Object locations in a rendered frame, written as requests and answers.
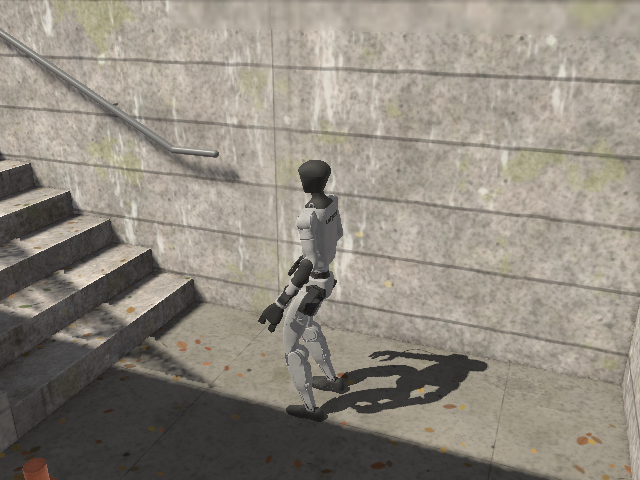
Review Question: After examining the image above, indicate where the left robot upper arm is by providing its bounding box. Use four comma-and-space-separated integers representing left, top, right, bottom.
296, 210, 318, 272

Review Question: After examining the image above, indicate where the robot right hand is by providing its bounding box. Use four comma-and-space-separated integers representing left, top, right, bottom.
288, 255, 304, 276

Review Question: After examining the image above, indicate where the right robot upper arm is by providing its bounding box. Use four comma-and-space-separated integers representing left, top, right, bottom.
325, 194, 343, 241

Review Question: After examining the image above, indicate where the robot left thigh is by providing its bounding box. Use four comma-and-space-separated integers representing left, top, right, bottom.
283, 287, 321, 363

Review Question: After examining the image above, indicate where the robot head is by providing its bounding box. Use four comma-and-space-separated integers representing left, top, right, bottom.
298, 160, 333, 209

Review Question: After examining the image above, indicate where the robot left forearm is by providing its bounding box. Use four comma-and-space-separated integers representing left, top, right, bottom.
275, 259, 313, 309

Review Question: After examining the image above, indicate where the robot left hand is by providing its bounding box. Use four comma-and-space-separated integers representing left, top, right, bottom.
258, 303, 284, 333

